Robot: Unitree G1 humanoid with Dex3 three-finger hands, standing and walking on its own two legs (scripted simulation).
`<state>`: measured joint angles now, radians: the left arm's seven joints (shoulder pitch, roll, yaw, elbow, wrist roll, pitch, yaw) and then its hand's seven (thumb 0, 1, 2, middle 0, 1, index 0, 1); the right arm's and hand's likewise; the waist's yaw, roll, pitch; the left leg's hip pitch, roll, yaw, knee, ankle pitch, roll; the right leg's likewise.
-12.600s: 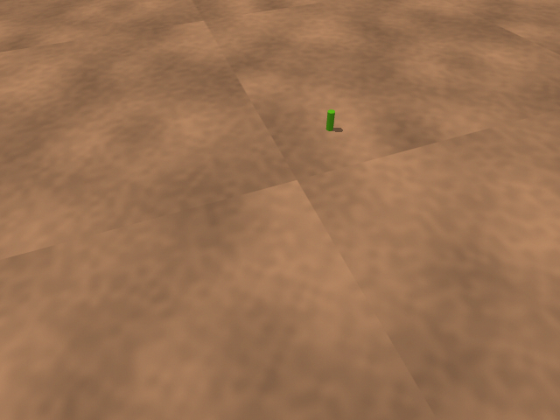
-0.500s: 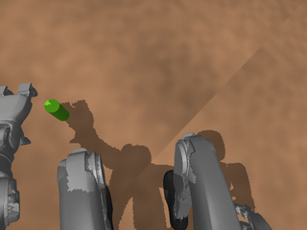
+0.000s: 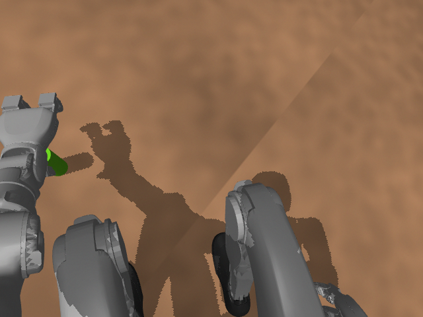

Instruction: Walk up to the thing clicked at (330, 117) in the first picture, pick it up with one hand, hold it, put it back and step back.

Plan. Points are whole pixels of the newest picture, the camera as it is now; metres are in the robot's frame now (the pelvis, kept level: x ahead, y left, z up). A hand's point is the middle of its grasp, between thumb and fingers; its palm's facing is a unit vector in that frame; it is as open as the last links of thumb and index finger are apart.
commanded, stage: approach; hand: left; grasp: from above
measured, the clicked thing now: (49, 162) +0.47 +0.27 -0.28
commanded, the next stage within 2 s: close in in 0.04 s
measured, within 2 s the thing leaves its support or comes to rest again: neither
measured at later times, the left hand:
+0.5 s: hand (30, 167) +0.44 +0.28 -0.20, palm faces -0.48 -0.07 -0.88, open 13.6 cm
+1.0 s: hand (43, 160) +0.46 +0.27 -0.24, palm faces -0.45 -0.10 -0.89, open 13.7 cm
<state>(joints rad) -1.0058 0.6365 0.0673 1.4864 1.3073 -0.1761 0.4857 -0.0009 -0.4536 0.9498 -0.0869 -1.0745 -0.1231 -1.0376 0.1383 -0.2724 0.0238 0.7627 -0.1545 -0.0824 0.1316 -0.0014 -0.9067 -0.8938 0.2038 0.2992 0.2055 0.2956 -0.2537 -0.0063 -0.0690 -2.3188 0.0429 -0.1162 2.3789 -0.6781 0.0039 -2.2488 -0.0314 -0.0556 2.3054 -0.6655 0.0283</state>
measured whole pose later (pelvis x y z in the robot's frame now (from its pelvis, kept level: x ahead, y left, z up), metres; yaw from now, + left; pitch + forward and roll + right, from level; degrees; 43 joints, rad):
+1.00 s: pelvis +0.01 +0.00 -0.04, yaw -3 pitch +32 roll -9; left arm -0.98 0.79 0.18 1.61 1.28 -0.20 0.55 0.00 -0.44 0.93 -0.07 -1.07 -0.11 -1.03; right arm 0.15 -0.29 0.10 0.77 -0.23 -0.15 0.25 0.00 -0.91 -0.90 0.20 0.30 0.20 0.30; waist -0.30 -0.03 0.06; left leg -2.37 0.04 -0.18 2.52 -0.72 -0.01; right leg -2.29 -0.01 -0.09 2.41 -0.68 0.04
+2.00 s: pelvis +0.00 +0.00 -0.04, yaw -4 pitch +30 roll -10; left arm -0.97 0.80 0.14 1.70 1.31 -0.23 0.60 0.00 0.02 0.65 -0.42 -0.81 -0.47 -0.75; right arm 0.14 -0.30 0.15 0.77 -0.28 -0.18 0.27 0.00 -0.90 -0.90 0.20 0.30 0.20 0.29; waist -0.31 -0.04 0.02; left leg -2.37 0.03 -0.20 2.54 -0.71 -0.01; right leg -2.28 -0.01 -0.11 2.41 -0.67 0.04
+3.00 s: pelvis +0.00 +0.00 -0.04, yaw -4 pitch +29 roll -10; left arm -0.99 0.81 0.13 1.75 1.32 -0.24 0.63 0.00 0.37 0.36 -0.89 -0.44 -0.90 -0.42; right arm 0.12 -0.31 0.15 0.77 -0.30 -0.20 0.28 0.00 -0.91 -0.90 0.20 0.30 0.20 0.29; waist -0.31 -0.04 0.04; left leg -2.37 0.03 -0.20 2.55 -0.71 -0.01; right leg -2.28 0.00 -0.11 2.43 -0.67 0.04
